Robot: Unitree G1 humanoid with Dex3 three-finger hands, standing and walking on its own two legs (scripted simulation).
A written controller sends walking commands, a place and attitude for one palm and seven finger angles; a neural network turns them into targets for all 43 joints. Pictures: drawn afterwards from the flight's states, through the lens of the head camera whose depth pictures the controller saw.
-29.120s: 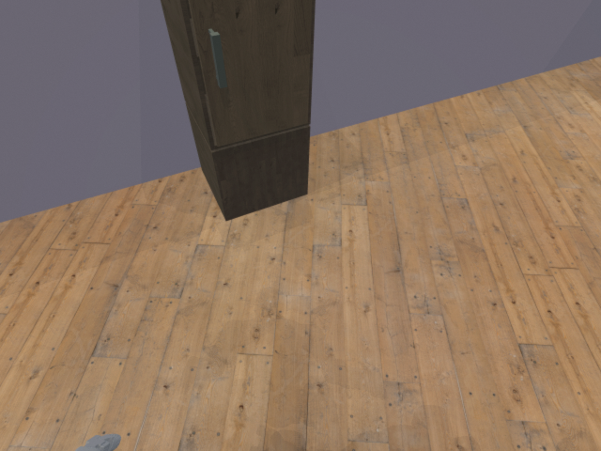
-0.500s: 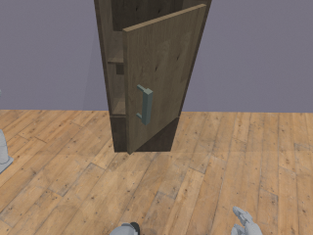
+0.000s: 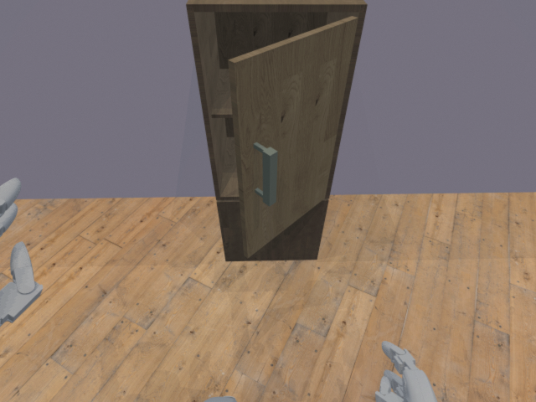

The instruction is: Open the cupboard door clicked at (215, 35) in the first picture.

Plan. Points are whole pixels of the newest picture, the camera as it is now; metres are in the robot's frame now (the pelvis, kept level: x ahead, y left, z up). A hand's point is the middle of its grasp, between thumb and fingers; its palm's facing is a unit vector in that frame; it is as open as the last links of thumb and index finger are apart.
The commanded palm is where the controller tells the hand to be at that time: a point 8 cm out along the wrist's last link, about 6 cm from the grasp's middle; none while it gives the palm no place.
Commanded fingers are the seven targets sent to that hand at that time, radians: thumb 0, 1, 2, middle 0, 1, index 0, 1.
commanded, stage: stop stepping back and stand still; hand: left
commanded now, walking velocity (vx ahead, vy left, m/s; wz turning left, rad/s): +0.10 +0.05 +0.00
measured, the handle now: (263, 174) +0.61 +0.07 -0.02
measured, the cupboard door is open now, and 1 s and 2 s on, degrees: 43 43 43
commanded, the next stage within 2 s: let the arm hang, fingers relaxed in 0.04 s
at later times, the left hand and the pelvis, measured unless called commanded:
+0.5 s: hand out of the picture +0.01 +0.22 -0.18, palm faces +0.15 -0.97 -0.20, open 6.9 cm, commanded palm none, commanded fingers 0.00 0.90 0.90 -0.20 -0.30 -0.20 -0.30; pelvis +0.00 +0.03 +0.00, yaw +5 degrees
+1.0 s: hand out of the picture -0.03 +0.23 -0.17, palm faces +0.11 -0.98 -0.18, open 7.4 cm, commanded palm none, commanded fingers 0.00 0.90 0.90 -0.20 -0.30 -0.20 -0.30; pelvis +0.00 +0.06 +0.01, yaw +4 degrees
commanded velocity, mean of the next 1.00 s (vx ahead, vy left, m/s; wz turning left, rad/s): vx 0.00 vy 0.00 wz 0.00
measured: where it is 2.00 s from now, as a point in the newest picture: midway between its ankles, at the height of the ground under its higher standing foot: outside the picture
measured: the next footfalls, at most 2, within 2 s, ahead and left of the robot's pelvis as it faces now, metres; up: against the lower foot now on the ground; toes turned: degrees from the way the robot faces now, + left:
left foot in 0.18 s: +0.06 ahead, +0.16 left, +0.00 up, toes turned +7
